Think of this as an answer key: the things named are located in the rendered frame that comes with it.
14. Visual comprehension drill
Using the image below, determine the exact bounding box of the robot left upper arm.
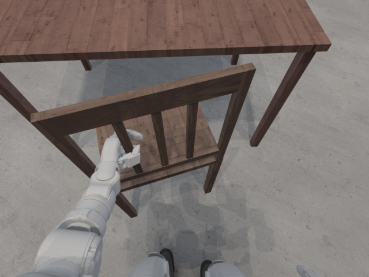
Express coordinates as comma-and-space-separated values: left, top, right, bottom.
16, 228, 103, 277

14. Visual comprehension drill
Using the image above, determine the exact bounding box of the left robot foot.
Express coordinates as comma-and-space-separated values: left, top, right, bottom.
159, 248, 174, 277

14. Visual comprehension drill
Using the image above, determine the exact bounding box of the table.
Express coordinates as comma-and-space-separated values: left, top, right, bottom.
0, 0, 332, 147

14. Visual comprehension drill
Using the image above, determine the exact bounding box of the robot left forearm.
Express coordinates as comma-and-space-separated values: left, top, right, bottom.
33, 161, 121, 272

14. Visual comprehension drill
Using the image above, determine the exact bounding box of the robot left hand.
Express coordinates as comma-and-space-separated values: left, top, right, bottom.
100, 129, 143, 170

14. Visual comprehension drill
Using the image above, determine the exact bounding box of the robot right hand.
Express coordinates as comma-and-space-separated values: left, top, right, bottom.
296, 265, 320, 277

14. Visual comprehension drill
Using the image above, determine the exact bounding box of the chair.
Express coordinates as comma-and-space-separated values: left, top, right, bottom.
31, 63, 256, 218

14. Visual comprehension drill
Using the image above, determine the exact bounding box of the right robot thigh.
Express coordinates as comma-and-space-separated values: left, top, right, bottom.
205, 263, 246, 277

